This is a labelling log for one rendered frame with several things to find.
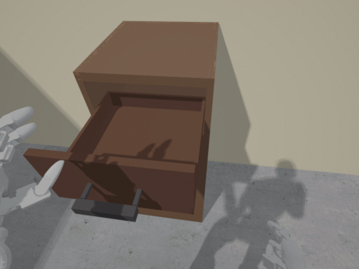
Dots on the cabinet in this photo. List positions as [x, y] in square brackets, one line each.
[157, 57]

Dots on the left robot forearm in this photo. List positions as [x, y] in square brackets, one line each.
[5, 253]

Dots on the handle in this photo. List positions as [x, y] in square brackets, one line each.
[109, 210]

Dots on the robot left hand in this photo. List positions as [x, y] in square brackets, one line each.
[11, 136]

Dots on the robot right hand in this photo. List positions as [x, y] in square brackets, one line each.
[287, 255]

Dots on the drawer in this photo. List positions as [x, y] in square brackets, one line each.
[133, 141]

